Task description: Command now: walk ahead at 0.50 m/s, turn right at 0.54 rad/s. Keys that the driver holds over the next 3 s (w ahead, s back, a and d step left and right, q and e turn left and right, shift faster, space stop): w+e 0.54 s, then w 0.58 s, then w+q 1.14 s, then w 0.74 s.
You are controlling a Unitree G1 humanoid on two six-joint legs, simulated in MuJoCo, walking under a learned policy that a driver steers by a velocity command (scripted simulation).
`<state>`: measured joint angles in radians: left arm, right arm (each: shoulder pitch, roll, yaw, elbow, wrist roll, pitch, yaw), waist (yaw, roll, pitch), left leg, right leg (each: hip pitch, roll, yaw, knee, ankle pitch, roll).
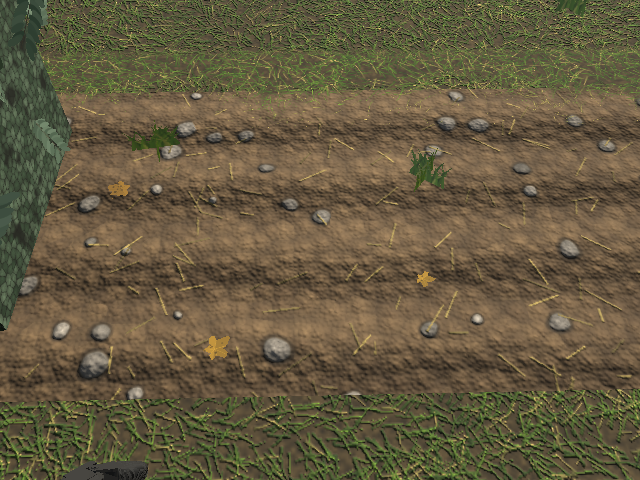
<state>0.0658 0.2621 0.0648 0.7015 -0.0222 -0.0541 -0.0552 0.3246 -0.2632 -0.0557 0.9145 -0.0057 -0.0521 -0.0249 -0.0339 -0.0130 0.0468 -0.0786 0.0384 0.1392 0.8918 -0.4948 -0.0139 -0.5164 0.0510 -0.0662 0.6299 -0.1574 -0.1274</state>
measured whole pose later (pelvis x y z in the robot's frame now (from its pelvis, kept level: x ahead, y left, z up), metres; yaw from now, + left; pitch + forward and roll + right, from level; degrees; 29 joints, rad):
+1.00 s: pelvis +0.50 -0.10 +0.01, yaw -26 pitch +2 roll +1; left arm 0.11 0.26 0.04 0.63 -0.01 -0.06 -0.03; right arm 0.35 -0.30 -0.05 0.87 0.03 -0.08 0.01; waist -0.05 0.01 0.03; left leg -0.27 0.04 0.00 1.06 -0.46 0.00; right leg -0.43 0.01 -0.03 0.57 -0.18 -0.05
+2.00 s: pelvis +1.04 -0.25 +0.01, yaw +1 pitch +2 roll -1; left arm 0.07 0.27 0.05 0.68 0.01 -0.12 -0.02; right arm 0.38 -0.31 -0.07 0.73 0.03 -0.02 -0.02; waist -0.06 0.03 0.00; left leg -0.24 -0.09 -0.19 0.94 -0.50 0.04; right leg -0.44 0.04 0.01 0.54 -0.15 -0.02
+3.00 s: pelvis +1.58 -0.15 +0.01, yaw +16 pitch +2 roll +1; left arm 0.05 0.28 0.03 0.76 0.00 -0.09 -0.05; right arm 0.38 -0.31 -0.07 0.83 0.01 -0.04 -0.01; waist -0.05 0.00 0.02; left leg -0.04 0.00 -0.01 0.62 -0.49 0.01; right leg -0.50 -0.01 -0.03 0.57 -0.10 -0.05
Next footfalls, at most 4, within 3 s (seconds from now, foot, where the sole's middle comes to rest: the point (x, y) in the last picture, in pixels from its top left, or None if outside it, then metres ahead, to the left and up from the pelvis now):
0.42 left None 0.43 0.11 -0.75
0.92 right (436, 414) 0.56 -0.23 -0.75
1.44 left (368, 269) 0.93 -0.12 -0.75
1.94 right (451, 195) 1.17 -0.37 -0.75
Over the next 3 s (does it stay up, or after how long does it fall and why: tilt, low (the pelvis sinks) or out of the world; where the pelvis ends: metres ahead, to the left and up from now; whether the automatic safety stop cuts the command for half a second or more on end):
stays up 1.58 -0.15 0.01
